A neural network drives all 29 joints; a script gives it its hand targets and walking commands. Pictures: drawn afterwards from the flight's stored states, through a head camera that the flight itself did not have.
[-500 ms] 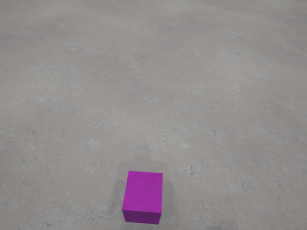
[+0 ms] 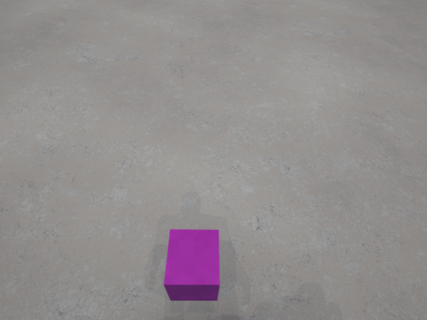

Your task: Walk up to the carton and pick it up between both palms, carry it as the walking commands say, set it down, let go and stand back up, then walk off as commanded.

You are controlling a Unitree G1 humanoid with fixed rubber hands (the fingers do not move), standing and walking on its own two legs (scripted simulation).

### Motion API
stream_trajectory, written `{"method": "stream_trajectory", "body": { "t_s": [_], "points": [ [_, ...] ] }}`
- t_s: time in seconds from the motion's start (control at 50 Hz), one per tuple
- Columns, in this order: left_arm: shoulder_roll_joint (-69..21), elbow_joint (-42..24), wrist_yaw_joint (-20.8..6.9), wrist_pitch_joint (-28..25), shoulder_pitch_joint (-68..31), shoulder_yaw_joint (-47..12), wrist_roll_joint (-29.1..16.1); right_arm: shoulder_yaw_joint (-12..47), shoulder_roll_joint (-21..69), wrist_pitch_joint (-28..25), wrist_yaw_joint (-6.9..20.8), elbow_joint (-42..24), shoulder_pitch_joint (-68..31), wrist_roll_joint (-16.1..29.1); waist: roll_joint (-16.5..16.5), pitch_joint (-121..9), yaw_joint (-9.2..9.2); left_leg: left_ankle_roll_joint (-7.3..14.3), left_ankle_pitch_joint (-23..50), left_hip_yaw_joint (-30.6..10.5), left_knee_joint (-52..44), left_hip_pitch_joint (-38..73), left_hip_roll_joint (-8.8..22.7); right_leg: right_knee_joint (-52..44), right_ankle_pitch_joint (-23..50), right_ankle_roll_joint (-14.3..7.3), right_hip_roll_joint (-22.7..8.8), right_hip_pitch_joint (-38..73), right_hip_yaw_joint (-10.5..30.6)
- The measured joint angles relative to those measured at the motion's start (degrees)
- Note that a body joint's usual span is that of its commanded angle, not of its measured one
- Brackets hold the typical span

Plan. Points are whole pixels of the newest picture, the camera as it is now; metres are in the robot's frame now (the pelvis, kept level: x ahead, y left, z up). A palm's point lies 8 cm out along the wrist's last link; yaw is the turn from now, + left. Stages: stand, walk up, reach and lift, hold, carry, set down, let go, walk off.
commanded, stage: walk up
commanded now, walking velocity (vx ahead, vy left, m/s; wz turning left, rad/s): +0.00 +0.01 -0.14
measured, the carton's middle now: (194, 265) +0.41 +0.06 -0.64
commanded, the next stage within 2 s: none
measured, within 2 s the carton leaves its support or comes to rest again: neither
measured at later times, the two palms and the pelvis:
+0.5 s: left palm out of the picture +0.05 +0.21 -0.14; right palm out of the picture -0.02 -0.23 -0.15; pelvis +0.00 -0.01 +0.00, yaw -2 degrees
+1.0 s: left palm out of the picture +0.07 +0.22 -0.14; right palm out of the picture -0.02 -0.24 -0.15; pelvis +0.00 -0.01 +0.00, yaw -2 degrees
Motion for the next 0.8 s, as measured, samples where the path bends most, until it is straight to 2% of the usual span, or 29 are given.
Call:
{"method": "stream_trajectory", "body": {
  "t_s": [0.8],
  "points": [
    [1.4,-2.8,-0.7,-0.2,-0.9,0.6,-0.2,-0.8,-1.3,1.0,0.3,-2.2,-0.5,-0.3,-0.2,0.8,-0.79,-1.0,-1.7,2.8,1.9,-0.6,1.8,3.1,-1.1,-1.0,2.1,-2.5,2.5]
  ]
}}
